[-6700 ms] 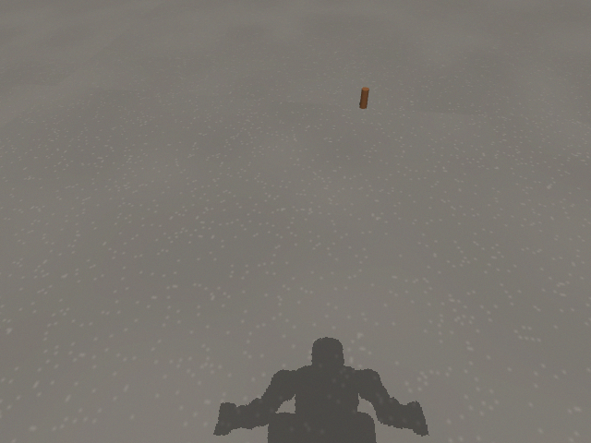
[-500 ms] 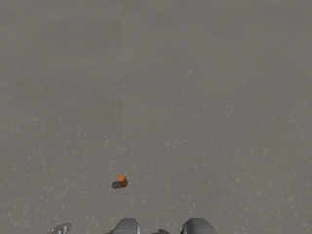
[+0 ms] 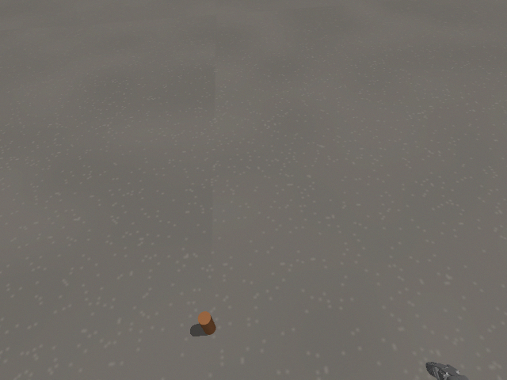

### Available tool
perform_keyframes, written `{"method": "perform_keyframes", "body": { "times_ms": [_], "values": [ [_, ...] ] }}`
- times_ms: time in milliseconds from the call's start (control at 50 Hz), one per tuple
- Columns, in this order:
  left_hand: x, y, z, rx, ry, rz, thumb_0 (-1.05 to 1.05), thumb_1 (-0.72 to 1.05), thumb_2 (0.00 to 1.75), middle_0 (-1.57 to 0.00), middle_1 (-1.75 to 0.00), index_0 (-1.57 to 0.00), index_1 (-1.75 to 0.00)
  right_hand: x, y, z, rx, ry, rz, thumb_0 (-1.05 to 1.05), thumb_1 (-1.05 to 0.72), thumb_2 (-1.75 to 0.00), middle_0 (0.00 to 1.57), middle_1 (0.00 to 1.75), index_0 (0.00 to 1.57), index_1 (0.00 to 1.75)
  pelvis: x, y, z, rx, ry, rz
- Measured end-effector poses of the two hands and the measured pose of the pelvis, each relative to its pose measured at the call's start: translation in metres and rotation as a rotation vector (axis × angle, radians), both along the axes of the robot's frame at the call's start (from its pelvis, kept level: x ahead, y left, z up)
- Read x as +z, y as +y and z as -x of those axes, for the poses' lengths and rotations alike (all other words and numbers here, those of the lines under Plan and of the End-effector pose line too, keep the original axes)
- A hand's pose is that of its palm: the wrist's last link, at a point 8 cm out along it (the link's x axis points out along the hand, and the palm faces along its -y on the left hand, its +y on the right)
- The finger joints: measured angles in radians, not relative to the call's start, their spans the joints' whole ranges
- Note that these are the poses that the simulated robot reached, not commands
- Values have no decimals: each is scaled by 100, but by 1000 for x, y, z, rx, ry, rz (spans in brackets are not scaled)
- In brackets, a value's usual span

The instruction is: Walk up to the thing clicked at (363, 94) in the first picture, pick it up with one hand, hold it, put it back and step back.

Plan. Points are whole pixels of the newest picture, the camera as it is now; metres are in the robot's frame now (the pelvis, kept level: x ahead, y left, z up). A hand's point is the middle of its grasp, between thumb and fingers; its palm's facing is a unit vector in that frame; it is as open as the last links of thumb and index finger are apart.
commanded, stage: walk up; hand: left
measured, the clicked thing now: (207, 323) +0.41 +0.24 -0.70
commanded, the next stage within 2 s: stand in 1.02 s
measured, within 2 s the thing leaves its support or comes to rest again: neither
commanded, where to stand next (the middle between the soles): +0.03 -0.02 m, yaw +2 degrees
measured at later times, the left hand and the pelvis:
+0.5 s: hand out of the picture +0.11 +0.24 -0.13, palm faces -0.04 -0.94 -0.34, open 7.4 cm; pelvis +0.00 +0.00 +0.02, yaw -1 degrees
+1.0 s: hand out of the picture +0.09 +0.26 -0.14, palm faces -0.02 -0.94 -0.34, open 7.4 cm; pelvis +0.01 +0.01 +0.02, yaw +0 degrees
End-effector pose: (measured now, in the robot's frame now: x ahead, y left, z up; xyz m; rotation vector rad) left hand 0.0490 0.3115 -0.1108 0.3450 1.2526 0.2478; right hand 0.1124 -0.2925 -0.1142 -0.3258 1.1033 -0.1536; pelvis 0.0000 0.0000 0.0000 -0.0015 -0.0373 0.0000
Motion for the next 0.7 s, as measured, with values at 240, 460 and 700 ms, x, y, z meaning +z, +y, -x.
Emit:
{"method": "perform_keyframes", "body": {
  "times_ms": [240,460,700],
  "values": [
    [14,-25,-38,-48,-79,30,1,90,90,-20,-30,-20,-30,6,-13,17,-58,52,-16,1,-90,-90,21,30,20,29,13,-8,2,-4,-19,-5],
    [17,-26,-59,-73,-106,54,1,90,90,-20,-30,-20,-30,10,-13,57,-106,132,-2,1,-90,-90,21,30,20,29,18,-4,4,-13,-15,0],
    [10,-14,-41,-49,-30,53,1,90,90,-20,-30,-20,-30,9,-4,66,-114,172,-1,1,-90,-90,21,30,20,29,19,2,0,-12,1,1]
  ]
}}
